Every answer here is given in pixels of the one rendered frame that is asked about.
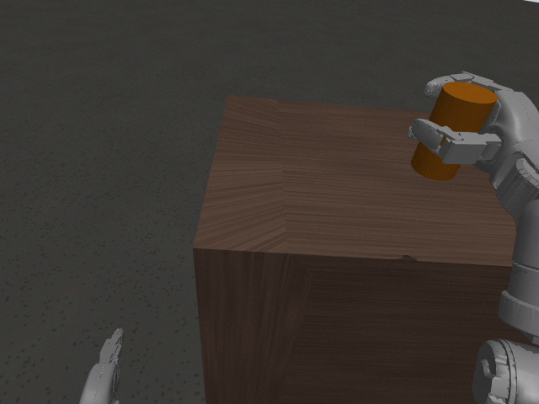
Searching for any left robot hand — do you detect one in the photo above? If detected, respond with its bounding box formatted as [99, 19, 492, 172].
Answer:
[79, 327, 124, 404]

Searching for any right robot hand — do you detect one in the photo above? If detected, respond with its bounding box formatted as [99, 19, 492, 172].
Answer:
[406, 72, 539, 174]

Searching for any can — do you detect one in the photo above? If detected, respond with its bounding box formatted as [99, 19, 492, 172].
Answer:
[411, 82, 498, 181]

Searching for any right robot arm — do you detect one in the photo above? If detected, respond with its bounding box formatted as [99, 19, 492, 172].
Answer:
[472, 140, 539, 404]

